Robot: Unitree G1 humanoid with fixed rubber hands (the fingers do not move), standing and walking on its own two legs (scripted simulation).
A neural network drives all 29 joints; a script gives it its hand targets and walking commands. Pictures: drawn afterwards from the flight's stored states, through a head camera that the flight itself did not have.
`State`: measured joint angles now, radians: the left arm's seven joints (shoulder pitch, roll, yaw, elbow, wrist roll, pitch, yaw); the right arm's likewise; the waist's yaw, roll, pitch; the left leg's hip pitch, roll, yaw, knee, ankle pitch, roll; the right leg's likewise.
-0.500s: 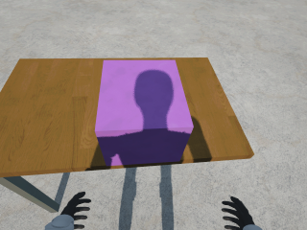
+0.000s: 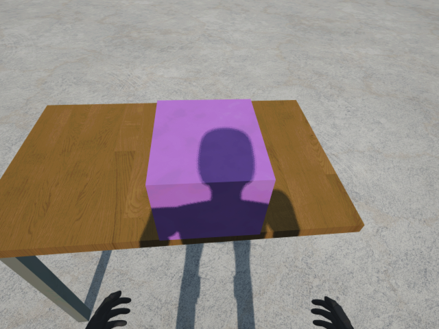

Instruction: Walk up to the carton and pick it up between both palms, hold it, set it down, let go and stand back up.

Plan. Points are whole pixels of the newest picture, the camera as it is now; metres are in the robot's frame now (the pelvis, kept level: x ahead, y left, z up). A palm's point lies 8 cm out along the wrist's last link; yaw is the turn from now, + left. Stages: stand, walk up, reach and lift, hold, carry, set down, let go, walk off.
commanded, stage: let go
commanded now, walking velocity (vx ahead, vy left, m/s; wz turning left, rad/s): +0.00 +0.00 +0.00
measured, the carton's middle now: (207, 165) +0.49 +0.05 +0.01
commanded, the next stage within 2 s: stand in 0.12 s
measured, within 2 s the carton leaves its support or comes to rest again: neither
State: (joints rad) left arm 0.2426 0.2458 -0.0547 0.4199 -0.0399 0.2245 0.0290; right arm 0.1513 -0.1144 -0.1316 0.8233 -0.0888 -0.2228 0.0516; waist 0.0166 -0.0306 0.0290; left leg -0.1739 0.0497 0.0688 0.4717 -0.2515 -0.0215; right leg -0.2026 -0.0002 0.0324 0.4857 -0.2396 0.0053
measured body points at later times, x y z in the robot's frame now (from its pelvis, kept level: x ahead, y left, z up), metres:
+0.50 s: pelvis +0.03 +0.02 -0.01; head +0.03 +0.03 +0.44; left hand +0.07 +0.27 -0.14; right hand +0.11 -0.20 -0.15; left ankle +0.00 +0.13 -0.74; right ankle +0.02 -0.12 -0.74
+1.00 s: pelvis +0.02 +0.00 -0.01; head +0.01 +0.01 +0.44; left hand -0.05 +0.21 -0.17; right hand +0.08 -0.21 -0.16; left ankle +0.00 +0.13 -0.74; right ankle +0.02 -0.12 -0.74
